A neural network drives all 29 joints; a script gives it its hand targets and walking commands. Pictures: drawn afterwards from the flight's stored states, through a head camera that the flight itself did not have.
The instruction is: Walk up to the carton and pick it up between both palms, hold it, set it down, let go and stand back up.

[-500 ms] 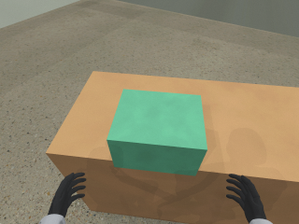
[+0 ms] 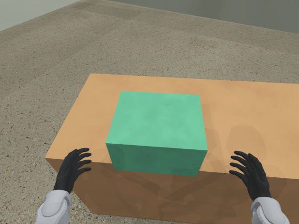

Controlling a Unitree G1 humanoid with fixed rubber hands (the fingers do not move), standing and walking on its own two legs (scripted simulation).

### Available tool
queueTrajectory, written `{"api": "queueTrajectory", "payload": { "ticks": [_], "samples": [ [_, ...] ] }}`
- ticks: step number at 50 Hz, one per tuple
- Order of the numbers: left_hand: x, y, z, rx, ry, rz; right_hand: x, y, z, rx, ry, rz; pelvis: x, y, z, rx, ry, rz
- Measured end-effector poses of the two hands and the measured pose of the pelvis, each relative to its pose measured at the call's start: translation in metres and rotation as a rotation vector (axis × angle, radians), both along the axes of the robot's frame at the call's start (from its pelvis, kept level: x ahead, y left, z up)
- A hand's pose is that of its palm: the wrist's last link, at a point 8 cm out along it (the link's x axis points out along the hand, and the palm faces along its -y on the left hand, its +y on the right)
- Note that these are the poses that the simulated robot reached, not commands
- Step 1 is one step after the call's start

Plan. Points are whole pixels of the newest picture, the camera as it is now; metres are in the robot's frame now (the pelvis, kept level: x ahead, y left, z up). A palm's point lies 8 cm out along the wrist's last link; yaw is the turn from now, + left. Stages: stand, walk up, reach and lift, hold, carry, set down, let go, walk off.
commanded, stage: reach and lift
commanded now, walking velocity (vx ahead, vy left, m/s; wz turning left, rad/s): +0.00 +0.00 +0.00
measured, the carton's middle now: (157, 132) +0.40 +0.01 -0.01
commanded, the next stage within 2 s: none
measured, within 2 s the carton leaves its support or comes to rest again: neither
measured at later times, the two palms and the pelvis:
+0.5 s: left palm (73, 139) +0.31 +0.23 +0.08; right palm (257, 147) +0.30 -0.24 +0.08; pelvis +0.00 -0.01 +0.00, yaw +0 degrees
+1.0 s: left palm (77, 104) +0.39 +0.23 +0.13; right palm (256, 113) +0.37 -0.25 +0.12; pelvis +0.00 -0.01 +0.00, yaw +0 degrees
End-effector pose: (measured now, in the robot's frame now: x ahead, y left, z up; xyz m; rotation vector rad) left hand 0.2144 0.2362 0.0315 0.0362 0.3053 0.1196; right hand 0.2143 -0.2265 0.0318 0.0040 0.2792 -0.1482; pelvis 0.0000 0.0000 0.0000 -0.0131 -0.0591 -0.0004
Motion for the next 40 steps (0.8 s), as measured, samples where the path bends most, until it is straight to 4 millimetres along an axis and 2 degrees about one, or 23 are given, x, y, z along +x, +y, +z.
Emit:
{"api": "queueTrajectory", "payload": {
  "ticks": [10,23,40],
  "samples": [
    [0.049,-0.003,0.034,0.003,-0.040,-0.018,0.039,-0.005,0.023,0.012,-0.050,0.004,0.001,-0.001,0.001,0.001,0.017,-0.007],
    [0.086,-0.003,0.047,-0.012,-0.022,-0.020,0.076,-0.010,0.045,0.005,-0.070,0.005,0.004,-0.005,0.002,-0.001,0.044,-0.005],
    [0.143,-0.004,0.082,-0.014,-0.041,-0.030,0.129,-0.015,0.073,-0.002,-0.073,0.015,0.004,-0.005,0.001,-0.003,0.077,-0.006]
  ]
}}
